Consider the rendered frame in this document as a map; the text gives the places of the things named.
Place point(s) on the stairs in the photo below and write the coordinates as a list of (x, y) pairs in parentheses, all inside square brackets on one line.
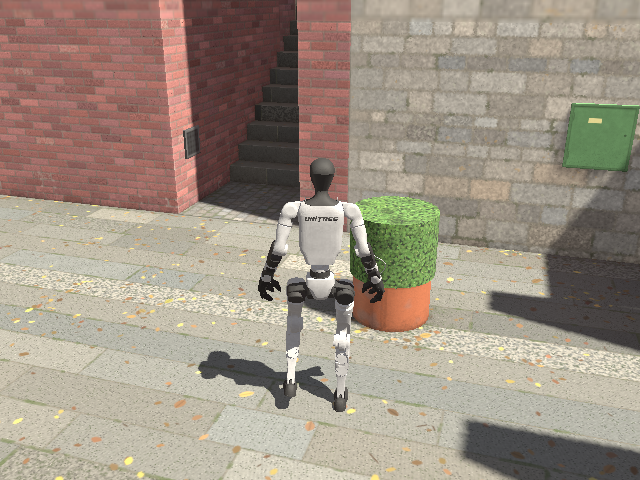
[(270, 155)]

